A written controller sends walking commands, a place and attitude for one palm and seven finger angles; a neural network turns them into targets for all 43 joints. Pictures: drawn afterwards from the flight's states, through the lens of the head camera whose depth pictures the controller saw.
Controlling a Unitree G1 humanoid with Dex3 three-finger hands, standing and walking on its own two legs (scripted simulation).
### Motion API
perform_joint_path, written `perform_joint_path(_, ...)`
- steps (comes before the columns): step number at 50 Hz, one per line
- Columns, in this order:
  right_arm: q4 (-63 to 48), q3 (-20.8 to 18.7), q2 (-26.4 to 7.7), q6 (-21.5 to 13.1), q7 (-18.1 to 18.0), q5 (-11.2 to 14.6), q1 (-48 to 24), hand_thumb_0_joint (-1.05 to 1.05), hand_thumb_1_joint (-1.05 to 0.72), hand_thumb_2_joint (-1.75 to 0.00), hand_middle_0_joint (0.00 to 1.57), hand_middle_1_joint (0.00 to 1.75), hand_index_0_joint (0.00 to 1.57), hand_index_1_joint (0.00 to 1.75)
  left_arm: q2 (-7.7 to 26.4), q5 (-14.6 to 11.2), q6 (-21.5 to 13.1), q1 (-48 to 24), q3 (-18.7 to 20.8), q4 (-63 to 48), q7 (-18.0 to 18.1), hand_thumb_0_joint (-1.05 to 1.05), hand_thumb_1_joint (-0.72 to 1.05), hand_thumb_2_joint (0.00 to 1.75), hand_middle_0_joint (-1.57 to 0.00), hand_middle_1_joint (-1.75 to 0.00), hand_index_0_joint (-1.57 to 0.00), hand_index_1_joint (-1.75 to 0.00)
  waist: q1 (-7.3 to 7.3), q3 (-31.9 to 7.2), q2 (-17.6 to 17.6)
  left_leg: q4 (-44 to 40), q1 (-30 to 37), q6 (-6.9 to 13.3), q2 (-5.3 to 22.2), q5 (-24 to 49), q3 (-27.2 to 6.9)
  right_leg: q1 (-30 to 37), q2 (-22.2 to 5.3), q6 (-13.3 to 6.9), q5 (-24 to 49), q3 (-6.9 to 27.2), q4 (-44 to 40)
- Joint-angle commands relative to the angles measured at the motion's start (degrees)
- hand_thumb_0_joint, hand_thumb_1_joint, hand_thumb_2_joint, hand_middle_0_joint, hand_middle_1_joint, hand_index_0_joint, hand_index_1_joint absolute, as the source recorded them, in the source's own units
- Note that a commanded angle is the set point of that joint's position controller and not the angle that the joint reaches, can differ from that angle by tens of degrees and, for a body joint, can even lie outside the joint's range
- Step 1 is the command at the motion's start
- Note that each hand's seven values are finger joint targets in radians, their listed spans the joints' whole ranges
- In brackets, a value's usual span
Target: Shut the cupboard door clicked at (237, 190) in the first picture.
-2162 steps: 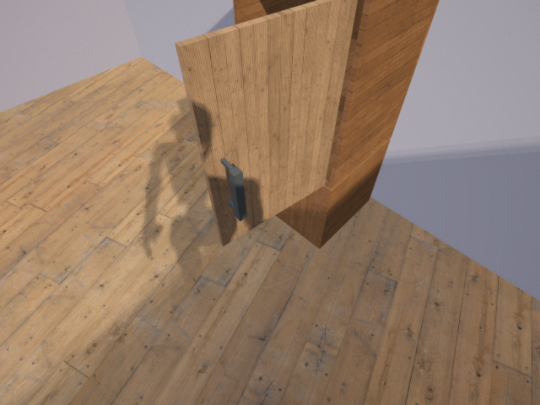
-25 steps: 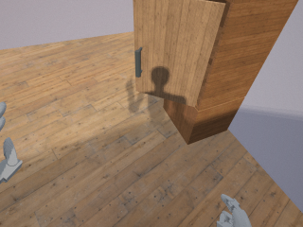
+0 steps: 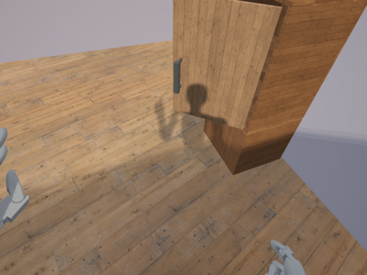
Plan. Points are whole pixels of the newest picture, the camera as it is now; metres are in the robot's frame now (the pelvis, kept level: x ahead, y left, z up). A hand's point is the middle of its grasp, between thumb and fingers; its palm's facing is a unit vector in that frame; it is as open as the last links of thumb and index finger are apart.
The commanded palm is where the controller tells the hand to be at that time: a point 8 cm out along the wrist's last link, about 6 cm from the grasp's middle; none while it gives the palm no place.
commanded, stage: let the arm hang, fingers relaxed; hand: left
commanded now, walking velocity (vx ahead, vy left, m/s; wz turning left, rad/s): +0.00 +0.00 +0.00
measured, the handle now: (178, 75) +1.00 +0.07 -0.10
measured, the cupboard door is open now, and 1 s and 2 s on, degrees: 46 46 46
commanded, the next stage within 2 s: look to check the result in 1.18 s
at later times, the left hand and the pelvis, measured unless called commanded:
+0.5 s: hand out of the picture -0.02 +0.18 -0.18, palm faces +0.00 -0.98 -0.19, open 7.0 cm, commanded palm none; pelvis -0.01 -0.01 +0.00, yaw +1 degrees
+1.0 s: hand out of the picture +0.03 +0.18 -0.17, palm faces -0.01 -0.98 -0.22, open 7.4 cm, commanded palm none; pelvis -0.01 -0.01 +0.00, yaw -1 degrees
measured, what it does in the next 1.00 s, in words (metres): stands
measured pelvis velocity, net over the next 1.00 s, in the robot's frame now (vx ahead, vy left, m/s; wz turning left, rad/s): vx -0.01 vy -0.01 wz -0.02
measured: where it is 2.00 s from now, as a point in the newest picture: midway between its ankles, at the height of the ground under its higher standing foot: outside the picture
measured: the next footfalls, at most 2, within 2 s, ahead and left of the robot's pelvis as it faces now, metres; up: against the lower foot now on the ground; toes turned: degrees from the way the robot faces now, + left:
none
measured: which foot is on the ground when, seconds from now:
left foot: down 0.00-1.00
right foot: down 0.00-1.00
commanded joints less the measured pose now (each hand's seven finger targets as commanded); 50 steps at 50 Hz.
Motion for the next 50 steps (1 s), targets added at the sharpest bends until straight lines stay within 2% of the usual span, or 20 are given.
perform_joint_path(1, -8.67, -2.85, -7.09, -2.94, -0.57, 0.11, -5.77, 0.00, -0.90, -0.90, 0.20, 0.30, 0.20, 0.30, 9.90, 0.13, -3.80, -3.25, 6.56, -11.19, 1.16, 0.00, 0.90, 0.90, -0.20, -0.30, -0.20, -0.30, 0.26, -2.75, 4.37, -9.23, -2.36, -1.70, 5.34, -4.45, -8.73, 3.14, -1.59, -0.27, 2.52, 5.22, -2.59)
perform_joint_path(3, -8.44, -3.03, -7.27, -2.87, -0.53, 0.09, -5.82, 0.00, -0.90, -0.90, 0.20, 0.30, 0.20, 0.30, 10.45, 0.22, -3.64, -3.66, 6.92, -10.81, 1.22, 0.00, 0.90, 0.90, -0.20, -0.30, -0.20, -0.30, 0.29, -2.96, 3.92, -8.61, -2.17, -1.76, 5.04, -4.26, -8.56, 3.16, -1.91, -0.49, 2.58, 5.56, -3.26)
perform_joint_path(4, 2.76, -4.97, -18.10, -6.64, 5.10, 0.56, -10.49, 0.00, -0.90, -0.90, 0.20, 0.30, 0.20, 0.30, 0.97, 3.66, 3.68, -5.32, -17.54, 31.00, -7.24, 0.00, 0.90, 0.90, -0.20, -0.30, -0.20, -0.30, -0.80, 4.57, 3.93, 0.85, -4.43, -1.36, 6.07, 10.26, -8.42, -5.34, -5.84, -1.55, 8.69, 2.25, 3.65)
perform_joint_path(5, 3.56, -5.42, -15.90, -2.89, 5.29, 0.21, -5.53, 0.00, -0.90, -0.90, 0.20, 0.30, 0.20, 0.30, 0.36, 3.43, 8.26, -6.63, -16.18, 32.65, -8.68, 0.00, 0.90, 0.90, -0.20, -0.30, -0.20, -0.30, -0.73, -0.06, 4.99, -0.22, 0.28, -2.02, 6.34, 12.34, -6.65, -6.19, -5.54, -1.91, 5.60, 5.61, 1.78)
perform_joint_path(6, 3.90, -4.89, -15.18, -1.68, 5.24, -0.37, -4.14, 0.00, -0.90, -0.90, 0.20, 0.30, 0.20, 0.30, -0.49, 3.36, 8.89, -8.54, -16.74, 34.29, -9.11, 0.00, 0.90, 0.90, -0.20, -0.30, -0.20, -0.30, -0.53, -0.87, 3.98, -1.16, -0.41, -0.86, 7.20, 10.52, -8.03, -6.98, -4.08, -2.07, -0.06, 4.46, 3.77)
perform_joint_path(7, 3.89, -4.38, -15.50, -0.58, 5.15, -0.52, -4.54, 0.00, -0.90, -0.90, 0.20, 0.30, 0.20, 0.30, 0.04, 3.57, 8.75, -10.09, -17.01, 37.02, -9.38, 0.00, 0.90, 0.90, -0.20, -0.30, -0.20, -0.30, -0.20, -0.54, 2.31, -2.51, -2.01, 0.26, 7.84, 8.93, -9.59, -6.13, -3.16, -2.09, -2.35, 4.17, 5.23)
perform_joint_path(8, 4.15, -4.16, -15.75, 0.13, 5.05, -0.75, -4.86, 0.00, -0.90, -0.90, 0.20, 0.30, 0.20, 0.30, 0.98, 3.86, 8.47, -11.14, -17.36, 40.28, -9.51, 0.00, 0.90, 0.90, -0.20, -0.30, -0.20, -0.30, 0.17, -0.54, -2.82, -2.97, -2.25, 0.70, 8.05, 8.47, -10.39, -4.69, -2.87, -2.30, -2.17, 4.49, 4.92)
perform_joint_path(10, 5.29, -3.49, -15.49, 1.33, 5.11, -0.97, -5.27, 0.00, -0.90, -0.90, 0.20, 0.30, 0.20, 0.30, 1.83, 3.86, 8.41, -13.31, -18.12, 47.12, -9.54, 0.00, 0.90, 0.90, -0.20, -0.30, -0.20, -0.30, 0.31, 0.09, -8.20, -3.44, -2.29, 0.73, 6.75, 3.88, -10.94, -3.91, -4.40, -2.92, -2.68, 6.15, 2.23)
perform_joint_path(11, 6.44, -3.43, -14.93, 2.00, 5.21, -1.19, -4.96, 0.00, -0.90, -0.90, 0.20, 0.30, 0.20, 0.30, 1.93, 4.00, 8.35, -14.11, -18.45, 51.11, -9.42, 0.00, 0.90, 0.90, -0.20, -0.30, -0.20, -0.30, 0.18, 0.05, -10.25, -2.83, -0.83, 0.57, 5.83, 2.66, -10.47, -4.95, -5.40, -3.40, -3.00, 7.43, 1.09)
perform_joint_path(12, 7.80, -3.21, -14.30, 2.58, 5.28, -1.43, -4.55, 0.00, -0.90, -0.90, 0.20, 0.30, 0.20, 0.30, 1.71, 4.05, 8.29, -14.85, -18.98, 55.17, -9.32, 0.00, 0.90, 0.90, -0.20, -0.30, -0.20, -0.30, -0.11, -0.13, -10.35, -2.16, 0.72, 0.35, 4.99, 2.37, -9.85, -5.88, -6.29, -3.83, -3.26, 8.61, -0.14)
perform_joint_path(15, 11.63, -2.21, -10.83, 3.79, 5.27, -1.78, -2.93, 0.00, -0.90, -0.90, 0.20, 0.30, 0.20, 0.30, 0.05, 3.81, 8.64, -16.36, -20.55, 64.91, -8.90, 0.00, 0.90, 0.90, -0.20, -0.30, -0.20, -0.30, -0.72, -0.04, -3.76, -3.34, 3.14, -0.56, 3.91, 1.25, -8.56, -6.42, -6.74, -3.75, -4.90, 9.24, -1.83)
perform_joint_path(17, 14.34, -2.19, -9.91, 3.96, 4.95, -1.80, -2.41, 0.00, -0.90, -0.90, 0.20, 0.30, 0.20, 0.30, -0.63, 3.69, 8.55, -15.82, -20.71, 70.56, -8.81, 0.00, 0.90, 0.90, -0.20, -0.30, -0.20, -0.30, -0.39, 0.51, 1.74, -5.89, 2.42, -0.66, 4.29, -1.33, -8.70, -4.91, -5.80, -3.22, -5.04, 8.80, -2.08)
perform_joint_path(21, 18.86, -2.86, -9.10, 3.76, 4.19, -1.69, -1.04, 0.00, -0.90, -0.90, 0.20, 0.30, 0.20, 0.30, -1.48, 3.61, 7.98, -13.40, -19.81, 78.30, -8.61, 0.00, 0.90, 0.90, -0.20, -0.30, -0.20, -0.30, 0.56, -0.29, 8.01, -7.46, 1.55, -0.46, 4.49, -2.67, -8.68, -0.12, -5.48, -3.75, -1.48, 8.18, -3.58)
perform_joint_path(22, 19.85, -2.92, -8.87, 3.77, 4.05, -1.56, -0.39, 0.00, -0.90, -0.90, 0.20, 0.30, 0.20, 0.30, -1.48, 3.49, 7.88, -13.24, -19.88, 79.95, -8.63, 0.00, 0.90, 0.90, -0.20, -0.30, -0.20, -0.30, 0.51, -0.22, 7.87, -7.67, 1.64, -0.53, 4.56, -3.00, -8.66, 0.36, -5.64, -3.89, -1.42, 8.09, -4.17)
perform_joint_path(24, 21.63, -3.23, -8.92, 3.78, 3.74, -1.28, 1.23, 0.00, -0.90, -0.90, 0.20, 0.30, 0.20, 0.30, -1.46, 3.40, 7.57, -13.43, -19.98, 82.30, -8.59, 0.00, 0.90, 0.90, -0.20, -0.30, -0.20, -0.30, 0.15, 0.39, 4.26, -7.00, 3.14, -0.54, 4.97, -0.80, -8.46, 0.01, -6.05, -4.07, -0.82, 8.15, -5.58)
perform_joint_path(29, 24.90, -3.57, -8.59, 4.01, 3.29, -1.12, 4.10, 0.00, -0.90, -0.90, 0.20, 0.30, 0.20, 0.30, -2.11, 3.33, 7.66, -13.39, -20.23, 86.56, -8.47, 0.00, 0.90, 0.90, -0.20, -0.30, -0.20, -0.30, -0.21, 3.82, 0.90, -8.49, 3.60, -0.40, 5.31, -3.31, -8.49, -2.02, -5.86, -4.05, -4.21, 7.66, -7.41)
perform_joint_path(37, 26.87, -3.67, -7.58, 4.05, 3.20, -1.22, 5.38, 0.00, -0.90, -0.90, 0.20, 0.30, 0.20, 0.30, -3.00, 3.49, 7.85, -12.93, -20.34, 88.56, -8.14, 0.00, 0.90, 0.90, -0.20, -0.30, -0.20, -0.30, -0.23, 5.59, -2.09, -9.37, 4.53, -0.18, 5.45, -4.21, -7.80, -3.92, -5.64, -3.64, -5.98, 7.77, -7.82)
perform_joint_path(42, 27.24, -3.47, -6.94, 3.88, 3.24, -1.27, 4.59, 0.00, -0.90, -0.90, 0.20, 0.30, 0.20, 0.30, -3.55, 3.53, 7.90, -13.38, -20.45, 88.50, -8.04, 0.00, 0.90, 0.90, -0.20, -0.30, -0.20, -0.30, -0.02, 7.03, -1.62, -10.53, 3.87, -0.32, 5.53, -3.85, -7.94, -3.77, -5.29, -3.20, -4.22, 7.71, -7.30)
perform_joint_path(44, 27.25, -3.47, -6.52, 3.81, 3.31, -1.28, 4.19, 0.00, -0.90, -0.90, 0.20, 0.30, 0.20, 0.30, -3.69, 3.59, 7.95, -13.17, -20.43, 88.29, -8.00, 0.00, 0.90, 0.90, -0.20, -0.30, -0.20, -0.30, 0.10, 6.72, -0.36, -10.93, 4.00, -0.34, 5.61, -3.88, -7.91, -3.37, -5.22, -3.01, -3.18, 7.43, -7.05)
perform_joint_path(50, 27.11, -3.42, -6.60, 3.54, 3.33, -1.28, 3.26, 0.00, -0.90, -0.90, 0.20, 0.30, 0.20, 0.30, -3.77, 3.65, 7.83, -14.35, -20.34, 87.88, -8.04, 0.00, 0.90, 0.90, -0.20, -0.30, -0.20, -0.30, 0.13, 6.61, -0.46, -11.76, 3.93, -0.60, 5.51, -2.86, -8.04, -1.99, -5.17, -2.71, -1.15, 7.20, -6.74)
